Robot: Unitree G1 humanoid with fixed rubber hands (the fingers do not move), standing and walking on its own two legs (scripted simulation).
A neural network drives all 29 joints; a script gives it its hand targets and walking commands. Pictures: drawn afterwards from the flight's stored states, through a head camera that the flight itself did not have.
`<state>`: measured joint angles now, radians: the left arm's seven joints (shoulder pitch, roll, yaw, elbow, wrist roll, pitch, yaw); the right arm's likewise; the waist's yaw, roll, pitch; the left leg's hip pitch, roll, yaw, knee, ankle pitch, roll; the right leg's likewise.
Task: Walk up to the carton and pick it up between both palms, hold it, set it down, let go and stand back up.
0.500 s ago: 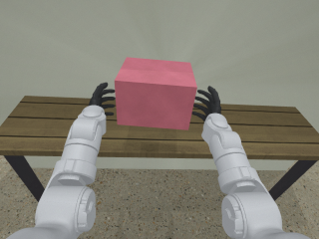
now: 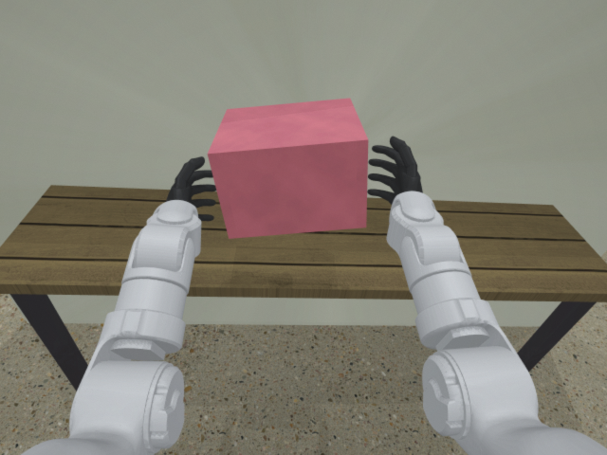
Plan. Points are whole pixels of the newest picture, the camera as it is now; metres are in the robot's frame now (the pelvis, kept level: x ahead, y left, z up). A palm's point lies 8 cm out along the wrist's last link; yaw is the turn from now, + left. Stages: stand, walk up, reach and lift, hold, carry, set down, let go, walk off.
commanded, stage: hold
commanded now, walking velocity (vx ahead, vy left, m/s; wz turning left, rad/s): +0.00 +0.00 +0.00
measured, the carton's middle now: (292, 164) +0.51 +0.01 +0.16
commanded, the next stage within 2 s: none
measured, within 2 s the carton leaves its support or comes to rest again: neither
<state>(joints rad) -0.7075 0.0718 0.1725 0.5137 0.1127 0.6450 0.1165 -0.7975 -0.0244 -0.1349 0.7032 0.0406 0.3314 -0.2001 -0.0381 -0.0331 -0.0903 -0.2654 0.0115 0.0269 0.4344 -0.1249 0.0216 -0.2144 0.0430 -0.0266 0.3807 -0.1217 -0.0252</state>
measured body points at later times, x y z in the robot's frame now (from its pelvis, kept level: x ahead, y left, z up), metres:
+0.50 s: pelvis +0.01 +0.00 +0.00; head -0.04 +0.02 +0.45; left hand +0.40 +0.16 +0.16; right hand +0.41 -0.14 +0.20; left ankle +0.07 +0.10 -0.74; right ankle +0.06 -0.10 -0.74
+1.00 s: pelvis +0.01 +0.00 +0.00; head -0.04 +0.02 +0.45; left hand +0.40 +0.16 +0.16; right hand +0.41 -0.14 +0.19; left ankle +0.07 +0.10 -0.74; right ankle +0.06 -0.10 -0.74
